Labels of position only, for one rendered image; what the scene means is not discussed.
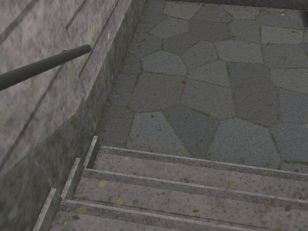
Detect stairs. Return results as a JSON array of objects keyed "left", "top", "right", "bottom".
[{"left": 49, "top": 145, "right": 308, "bottom": 231}]

